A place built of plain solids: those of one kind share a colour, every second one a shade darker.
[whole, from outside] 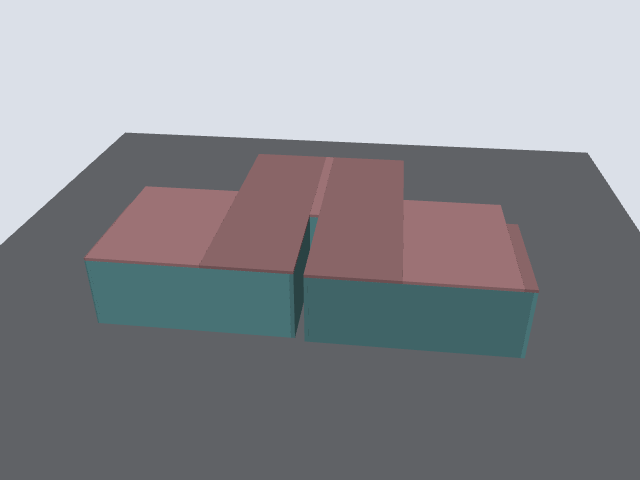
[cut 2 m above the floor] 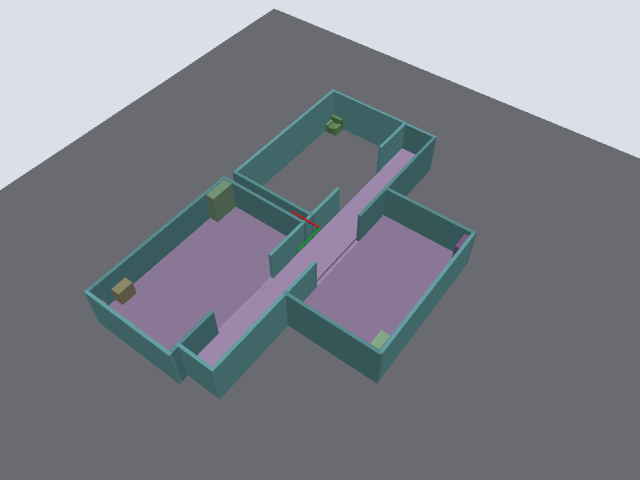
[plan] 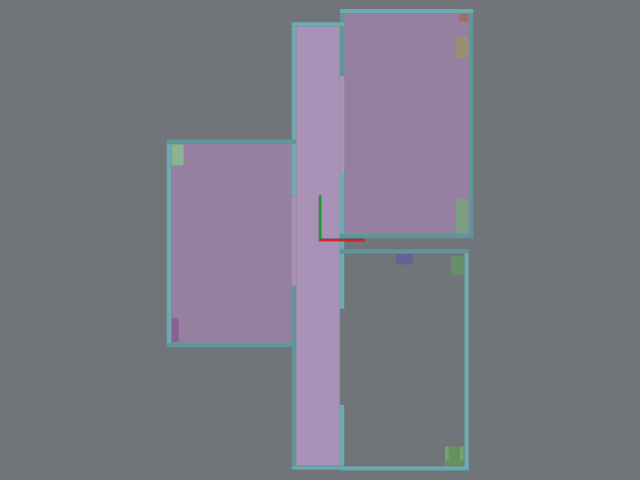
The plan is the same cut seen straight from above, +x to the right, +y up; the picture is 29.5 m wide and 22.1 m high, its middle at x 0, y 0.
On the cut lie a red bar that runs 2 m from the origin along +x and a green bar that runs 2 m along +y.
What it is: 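One storey of an old house, long lived in; a hall and three lower rooms beside it, each open to the hall along a stretch without wall, rail or kerb; a room's floor lies below the hall's by a bare drop, by one riser or not at all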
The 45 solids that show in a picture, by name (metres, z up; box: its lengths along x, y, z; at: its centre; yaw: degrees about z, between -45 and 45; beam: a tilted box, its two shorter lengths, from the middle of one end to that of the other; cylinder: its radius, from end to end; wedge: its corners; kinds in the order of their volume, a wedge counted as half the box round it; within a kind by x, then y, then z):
{
 "floor_1": {"box": [5.56, 9.15, 0.7], "at": [-4.08, -0.15, 0.3]},
 "floor_2": {"box": [0.2, 4.09, 0.7], "at": [-1.2, -0.05, 0.3]},
 "floor_3": {"box": [2.01, 20.19, 0.9], "at": [-0.09, -0.27, 0.4]},
 "floor_4": {"box": [0.2, 4.44, 0.9], "at": [1.01, 5.33, 0.4]},
 "floor_5": {"box": [5.75, 10.16, 0.9], "at": [3.99, 5.36, 0.4]},
 "wall_1": {"box": [0.2, 9.15, 3.81], "at": [-6.96, -0.15, 1.85]},
 "wall_2": {"box": [5.96, 0.2, 3.81], "at": [-4.08, -4.83, 1.85]},
 "wall_3": {"box": [5.96, 0.2, 3.81], "at": [-4.08, 4.52, 1.85]},
 "wall_4": {"box": [0.2, 5.44, 3.81], "at": [-1.2, -7.65, 1.85]},
 "wall_5": {"box": [0.2, 2.64, 3.81], "at": [-1.2, -3.41, 1.85]},
 "wall_6": {"box": [0.2, 2.43, 3.81], "at": [-1.2, 3.21, 1.85]},
 "wall_7": {"box": [0.2, 5.2, 3.81], "at": [-1.2, 7.22, 1.85]},
 "wall_8": {"box": [2.41, 0.06, 3.81], "at": [-0.09, -10.4, 1.85]},
 "wall_9": {"box": [2.41, 0.2, 3.81], "at": [-0.09, 9.92, 1.85]},
 "wall_10": {"box": [0.2, 2.78, 3.81], "at": [1.01, -8.98, 1.85]},
 "wall_11": {"box": [0.2, 2.54, 3.81], "at": [1.01, -1.9, 1.85]},
 "wall_12": {"box": [0.2, 0.5, 3.81], "at": [1.01, -0.17, 1.85]},
 "wall_13": {"box": [0.2, 2.84, 3.81], "at": [1.01, 1.7, 1.85]},
 "wall_14": {"box": [0.2, 2.27, 3.81], "at": [1.01, 8.69, 1.85]},
 "wall_15": {"box": [0.2, 0.41, 3.81], "at": [1.01, 10.23, 1.85]},
 "wall_16": {"box": [8.15, 0.14, 3.81], "at": [2.78, -10.5, 1.85]},
 "wall_17": {"box": [5.94, 0.06, 3.81], "at": [3.88, -10.6, 1.85]},
 "wall_18": {"box": [5.94, 0.2, 3.81], "at": [3.88, -0.53, 1.85]},
 "wall_19": {"box": [6.15, 0.2, 3.81], "at": [3.99, 0.18, 1.85]},
 "wall_20": {"box": [6.15, 0.2, 3.81], "at": [3.99, 10.53, 1.85]},
 "wall_21": {"box": [0.2, 9.81, 3.81], "at": [6.75, -5.53, 1.85]},
 "wall_22": {"box": [0.2, 10.16, 3.81], "at": [6.96, 5.36, 1.85]},
 "roof_1": {"box": [8.17, 0.5, 0.16], "at": [-2.97, -0.17, 3.84]},
 "roof_2": {"box": [13.91, 4.5, 0.16], "at": [-0.1, -2.68, 3.84]},
 "roof_3": {"box": [14.12, 4.55, 0.16], "at": [0.0, 2.35, 3.84]},
 "roof_4": {"box": [8.15, 5.64, 0.16], "at": [2.78, -7.75, 3.84]},
 "roof_5": {"box": [8.36, 5.4, 0.16], "at": [2.88, 7.32, 3.84]},
 "roof_6": {"box": [5.94, 0.06, 0.16], "at": [3.88, -10.6, 3.84]},
 "roof_7": {"box": [6.15, 0.61, 0.16], "at": [3.99, 10.33, 3.84]},
 "wardrobe_1": {"box": [0.55, 0.95, 2.18], "at": [-6.56, 3.92, 1.74]},
 "wardrobe_2": {"box": [0.6, 1.6, 2.3], "at": [6.53, 1.1, 2.0]},
 "bookcase_1": {"box": [0.33, 1.1, 1.9], "at": [-6.67, -4.15, 1.6]},
 "chest_drawers_1": {"box": [0.58, 0.99, 0.98], "at": [6.54, 8.86, 1.34]},
 "armchair_1": {"box": [0.18, 0.64, 0.69], "at": [5.84, -9.83, 0.29]},
 "armchair_2": {"box": [0.87, 0.25, 0.99], "at": [6.18, -10.28, 0.44]},
 "armchair_3": {"box": [0.69, 0.64, 0.54], "at": [6.28, -9.83, 0.22]},
 "armchair_4": {"box": [0.18, 0.64, 0.14], "at": [6.53, -9.83, 0.56]},
 "tv_unit_1": {"box": [0.77, 0.47, 1.14], "at": [3.88, -0.89, 0.52]},
 "trunk_1": {"box": [0.57, 0.88, 0.75], "at": [6.33, -1.18, 0.32]},
 "side_table_1": {"box": [0.44, 0.36, 0.84], "at": [6.61, 10.23, 1.27]}
}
